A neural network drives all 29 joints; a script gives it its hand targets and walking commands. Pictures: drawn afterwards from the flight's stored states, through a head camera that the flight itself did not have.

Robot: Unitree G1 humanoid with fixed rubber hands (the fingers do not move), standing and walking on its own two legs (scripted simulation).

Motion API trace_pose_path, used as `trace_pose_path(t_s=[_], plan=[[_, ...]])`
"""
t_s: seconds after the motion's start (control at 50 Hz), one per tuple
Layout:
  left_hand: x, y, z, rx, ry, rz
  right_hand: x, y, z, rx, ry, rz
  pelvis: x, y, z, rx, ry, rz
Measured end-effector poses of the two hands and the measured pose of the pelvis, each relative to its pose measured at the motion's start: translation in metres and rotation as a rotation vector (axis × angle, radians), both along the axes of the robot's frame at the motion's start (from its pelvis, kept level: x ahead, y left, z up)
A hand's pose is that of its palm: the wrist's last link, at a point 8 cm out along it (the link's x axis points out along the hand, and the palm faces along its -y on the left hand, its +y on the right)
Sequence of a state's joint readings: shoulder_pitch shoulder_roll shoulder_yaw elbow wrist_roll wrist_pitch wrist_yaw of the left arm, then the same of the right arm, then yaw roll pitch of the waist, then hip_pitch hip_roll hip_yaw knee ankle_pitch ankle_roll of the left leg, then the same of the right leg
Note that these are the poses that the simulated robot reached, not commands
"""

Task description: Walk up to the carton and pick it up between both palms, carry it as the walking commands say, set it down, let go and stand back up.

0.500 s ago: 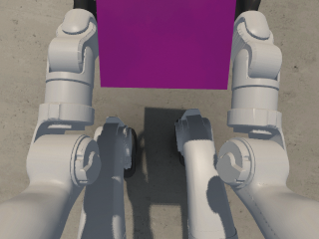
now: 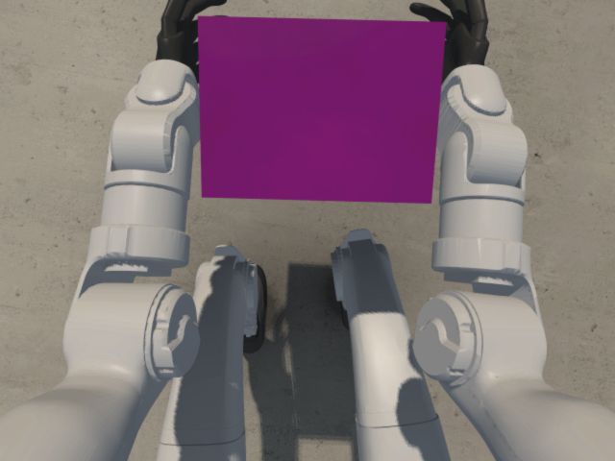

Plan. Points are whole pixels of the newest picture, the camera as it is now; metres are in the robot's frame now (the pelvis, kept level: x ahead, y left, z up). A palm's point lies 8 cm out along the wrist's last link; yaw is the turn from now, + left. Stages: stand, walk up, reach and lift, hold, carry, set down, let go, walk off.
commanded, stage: reach and lift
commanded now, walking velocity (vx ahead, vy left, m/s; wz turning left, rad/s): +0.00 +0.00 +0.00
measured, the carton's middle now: (316, 130) +0.47 -0.05 -0.13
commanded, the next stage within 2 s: none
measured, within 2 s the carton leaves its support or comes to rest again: neither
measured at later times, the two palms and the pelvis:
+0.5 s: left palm (146, 55) +0.50 +0.09 +0.01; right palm (490, 53) +0.48 -0.18 +0.02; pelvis +0.01 +0.00 +0.06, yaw +0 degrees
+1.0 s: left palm out of the picture +0.48 +0.10 +0.14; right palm out of the picture +0.45 -0.18 +0.15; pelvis +0.09 +0.00 +0.14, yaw +0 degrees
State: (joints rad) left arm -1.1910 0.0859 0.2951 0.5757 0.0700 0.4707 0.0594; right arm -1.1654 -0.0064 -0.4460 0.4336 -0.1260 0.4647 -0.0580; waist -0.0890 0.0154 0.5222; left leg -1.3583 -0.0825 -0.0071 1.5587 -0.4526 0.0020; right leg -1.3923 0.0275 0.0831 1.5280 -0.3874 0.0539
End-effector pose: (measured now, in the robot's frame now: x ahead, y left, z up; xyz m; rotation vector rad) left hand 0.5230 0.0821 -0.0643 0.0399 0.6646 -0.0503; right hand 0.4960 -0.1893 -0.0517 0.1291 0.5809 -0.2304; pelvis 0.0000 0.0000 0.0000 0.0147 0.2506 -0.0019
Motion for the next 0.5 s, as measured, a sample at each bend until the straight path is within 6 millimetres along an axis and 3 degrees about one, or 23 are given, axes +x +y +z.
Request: trace_pose_path(t_s=[0.14, 0.5], plan=[[-0.005, 0.004, 0.02, 0.011, 0.021, -0.005, 0.001, 0.004, 0.022, -0.01, 0.025, 0.025, 0.007, -0.003, 0.016, 0.002, 0.018, -0.005], [-0.022, 0.007, 0.072, 0.017, 0.003, -0.017, -0.021, 0.007, 0.072, -0.002, 0.008, 0.007, 0.014, 0.0, 0.061, -0.006, -0.09, -0.002]])
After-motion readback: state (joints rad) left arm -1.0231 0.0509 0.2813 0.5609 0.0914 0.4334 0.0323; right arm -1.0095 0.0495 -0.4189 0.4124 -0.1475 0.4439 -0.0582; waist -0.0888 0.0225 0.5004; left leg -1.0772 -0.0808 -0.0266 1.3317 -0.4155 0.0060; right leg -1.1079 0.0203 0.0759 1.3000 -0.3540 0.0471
